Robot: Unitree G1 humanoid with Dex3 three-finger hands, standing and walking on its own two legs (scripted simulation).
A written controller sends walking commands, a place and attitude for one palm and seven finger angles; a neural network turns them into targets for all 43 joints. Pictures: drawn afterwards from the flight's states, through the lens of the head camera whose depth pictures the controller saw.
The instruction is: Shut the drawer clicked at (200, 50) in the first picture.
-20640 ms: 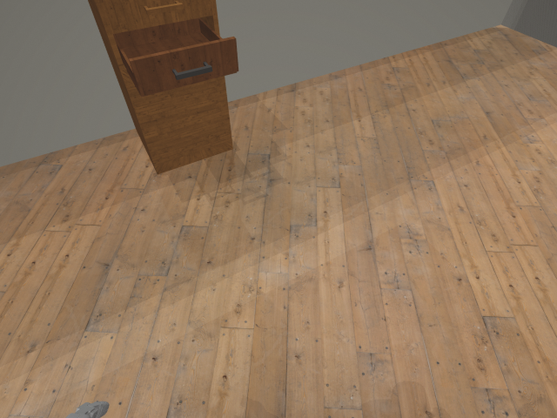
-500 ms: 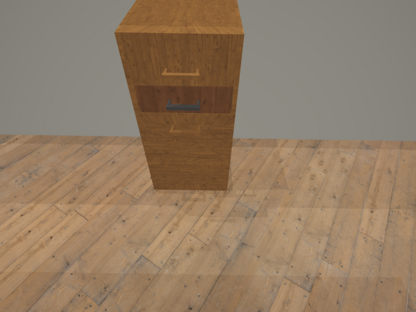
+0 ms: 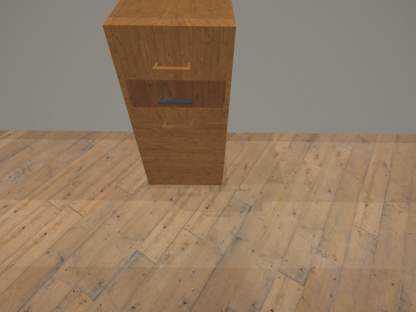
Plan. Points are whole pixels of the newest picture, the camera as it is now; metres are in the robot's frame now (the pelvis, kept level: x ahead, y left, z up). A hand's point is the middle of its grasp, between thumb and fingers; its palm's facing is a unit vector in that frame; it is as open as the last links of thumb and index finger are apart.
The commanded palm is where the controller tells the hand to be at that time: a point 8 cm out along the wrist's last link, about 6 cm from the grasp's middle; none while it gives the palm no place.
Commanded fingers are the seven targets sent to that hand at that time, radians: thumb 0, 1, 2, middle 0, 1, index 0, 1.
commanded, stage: look to check the result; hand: left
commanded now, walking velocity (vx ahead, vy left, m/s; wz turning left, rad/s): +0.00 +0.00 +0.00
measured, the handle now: (175, 99) +0.89 +0.17 -0.13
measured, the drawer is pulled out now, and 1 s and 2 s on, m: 0.00 0.00 0.00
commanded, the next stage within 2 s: stand and wait in 0.28 s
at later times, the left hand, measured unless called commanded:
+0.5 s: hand out of the picture +0.00 +0.15 -0.17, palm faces +0.05 -0.98 -0.18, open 7.3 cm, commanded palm none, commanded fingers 0.00 0.90 0.90 -0.20 -0.30 -0.20 -0.30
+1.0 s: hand out of the picture +0.02 +0.15 -0.17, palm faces +0.04 -0.98 -0.20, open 7.3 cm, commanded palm none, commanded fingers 0.00 0.90 0.90 -0.20 -0.30 -0.20 -0.30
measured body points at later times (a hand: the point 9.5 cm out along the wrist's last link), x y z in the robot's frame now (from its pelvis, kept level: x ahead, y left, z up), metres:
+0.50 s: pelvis +0.02 -0.01 +0.00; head +0.03 -0.01 +0.45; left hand +0.00 +0.20 -0.16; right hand +0.00 -0.22 -0.16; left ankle +0.06 +0.12 -0.74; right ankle -0.02 -0.11 -0.74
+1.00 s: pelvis +0.03 -0.02 +0.00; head +0.04 -0.02 +0.45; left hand +0.01 +0.21 -0.15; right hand +0.02 -0.24 -0.16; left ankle +0.06 +0.12 -0.74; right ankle -0.02 -0.11 -0.74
